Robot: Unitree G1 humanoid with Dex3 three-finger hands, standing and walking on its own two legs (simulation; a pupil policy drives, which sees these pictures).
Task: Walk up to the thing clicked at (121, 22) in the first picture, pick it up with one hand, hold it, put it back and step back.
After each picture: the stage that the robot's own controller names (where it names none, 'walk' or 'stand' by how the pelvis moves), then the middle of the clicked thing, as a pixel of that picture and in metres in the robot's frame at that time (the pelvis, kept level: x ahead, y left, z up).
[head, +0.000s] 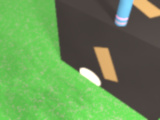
stand; (125, 4) +0.86 -0.23 +0.04
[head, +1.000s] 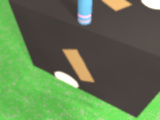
walk; out of the picture +0.79 +0.04 +0.07
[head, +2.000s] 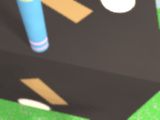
rise first; (34, 22) +0.53 +0.19 +0.09
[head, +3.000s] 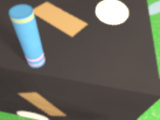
stand; (30, 40) +0.48 +0.22 +0.06
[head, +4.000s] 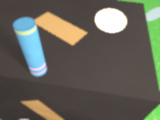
stand; (32, 50) +0.47 +0.21 +0.04
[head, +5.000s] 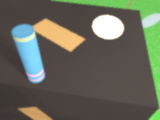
stand; (30, 57) +0.46 +0.21 +0.04
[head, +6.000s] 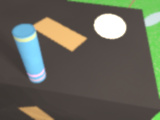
stand; (31, 56) +0.45 +0.21 +0.04
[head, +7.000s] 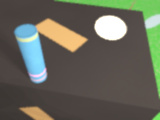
stand; (33, 57) +0.46 +0.20 +0.04
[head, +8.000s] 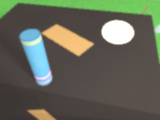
rise first; (38, 60) +0.45 +0.22 +0.04
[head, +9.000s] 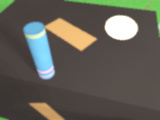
go down; (41, 53) +0.47 +0.21 +0.04
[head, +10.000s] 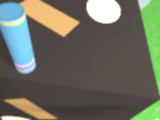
go down; (19, 43) +0.45 +0.20 +0.07
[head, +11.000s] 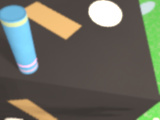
approach; (22, 44) +0.46 +0.20 +0.07
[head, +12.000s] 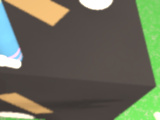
close in; (0, 33) +0.46 +0.22 +0.10
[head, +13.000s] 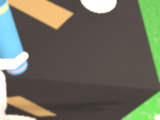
lift; (6, 40) +0.44 +0.21 +0.10
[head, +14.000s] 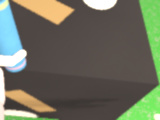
lift; (5, 37) +0.44 +0.22 +0.11
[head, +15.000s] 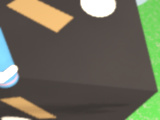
lift; out of the picture +0.39 +0.24 +0.11
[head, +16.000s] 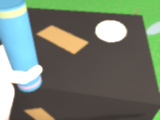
lift; (20, 50) +0.32 +0.17 +0.23
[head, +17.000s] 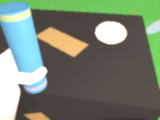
hold; (26, 53) +0.34 +0.17 +0.20
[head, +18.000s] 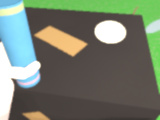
crouch; (19, 47) +0.34 +0.18 +0.22
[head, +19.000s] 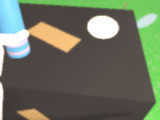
crouch; (8, 16) +0.44 +0.21 +0.24
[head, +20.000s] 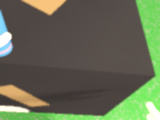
lower; out of the picture +0.49 +0.23 +0.12
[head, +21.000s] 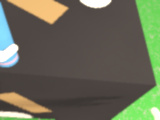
lower; out of the picture +0.46 +0.23 +0.11
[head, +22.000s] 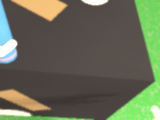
lower; out of the picture +0.48 +0.23 +0.11
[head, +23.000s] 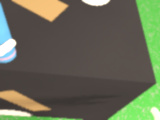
lower; out of the picture +0.48 +0.23 +0.11
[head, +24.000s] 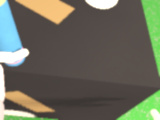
open; (3, 32) +0.45 +0.22 +0.11
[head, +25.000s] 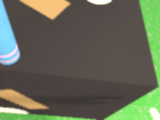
sink last; out of the picture +0.45 +0.21 +0.11
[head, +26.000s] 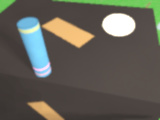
sink last; (36, 50) +0.47 +0.22 +0.08
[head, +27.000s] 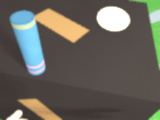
stand; (30, 47) +0.46 +0.21 +0.07
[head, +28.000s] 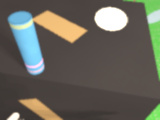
stand; (29, 46) +0.47 +0.22 +0.08
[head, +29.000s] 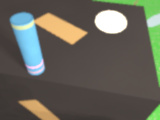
stand; (30, 47) +0.47 +0.22 +0.08
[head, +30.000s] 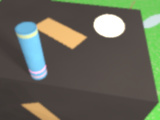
walk; (33, 53) +0.48 +0.21 +0.04
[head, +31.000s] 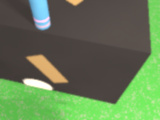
walk; (38, 2) +0.67 +0.22 +0.06
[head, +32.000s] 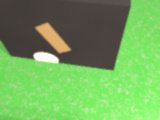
walk; out of the picture +1.00 +0.28 +0.06
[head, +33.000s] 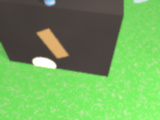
stand; out of the picture +1.08 +0.25 +0.05
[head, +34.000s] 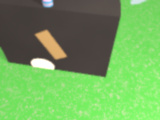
stand; out of the picture +1.09 +0.26 +0.04
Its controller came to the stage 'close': yes
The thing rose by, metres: 0.20
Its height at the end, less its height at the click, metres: +0.00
